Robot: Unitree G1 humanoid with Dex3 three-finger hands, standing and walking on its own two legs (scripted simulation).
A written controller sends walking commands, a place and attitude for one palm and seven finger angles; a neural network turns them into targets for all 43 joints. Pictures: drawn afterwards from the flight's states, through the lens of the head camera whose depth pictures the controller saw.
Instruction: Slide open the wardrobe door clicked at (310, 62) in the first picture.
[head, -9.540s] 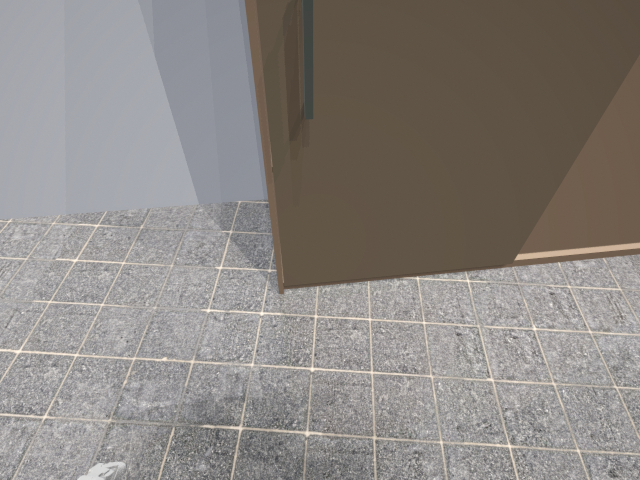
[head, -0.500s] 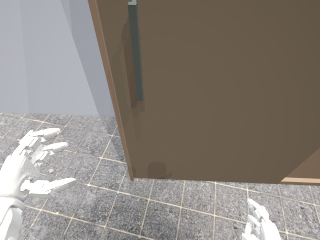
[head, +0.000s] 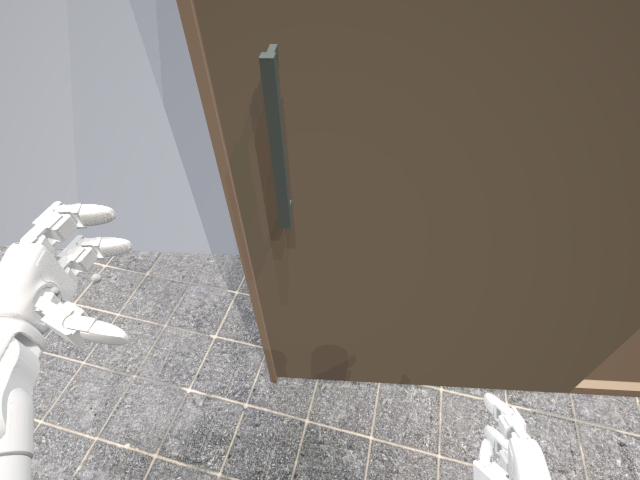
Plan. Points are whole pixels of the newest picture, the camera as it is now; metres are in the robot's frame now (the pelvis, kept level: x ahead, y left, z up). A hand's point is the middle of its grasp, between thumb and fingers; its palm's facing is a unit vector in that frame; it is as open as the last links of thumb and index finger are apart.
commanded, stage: raise the hand with hooked fingers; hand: left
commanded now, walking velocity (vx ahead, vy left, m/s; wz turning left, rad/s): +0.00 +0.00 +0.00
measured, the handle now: (280, 148) +0.53 +0.13 +0.15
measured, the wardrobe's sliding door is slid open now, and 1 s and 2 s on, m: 0.00 0.00 0.00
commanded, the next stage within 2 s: move the hooked fingers beside the handle in 0.62 s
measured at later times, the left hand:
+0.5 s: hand (102, 255) +0.28 +0.27 +0.18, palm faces +0.13 -0.99 -0.04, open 14.0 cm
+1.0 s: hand (134, 241) +0.30 +0.25 +0.17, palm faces +0.09 -1.00 -0.03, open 14.0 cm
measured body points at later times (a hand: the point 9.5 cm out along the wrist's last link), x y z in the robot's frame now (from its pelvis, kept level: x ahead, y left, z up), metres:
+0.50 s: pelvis +0.00 -0.01 +0.01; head -0.01 -0.02 +0.46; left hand +0.27 +0.32 +0.18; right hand +0.19 -0.24 -0.06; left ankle -0.03 +0.13 -0.73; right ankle +0.02 -0.13 -0.73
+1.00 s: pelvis -0.01 -0.01 +0.01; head -0.03 -0.02 +0.46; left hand +0.29 +0.30 +0.18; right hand +0.16 -0.23 -0.07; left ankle -0.03 +0.13 -0.73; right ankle +0.02 -0.13 -0.73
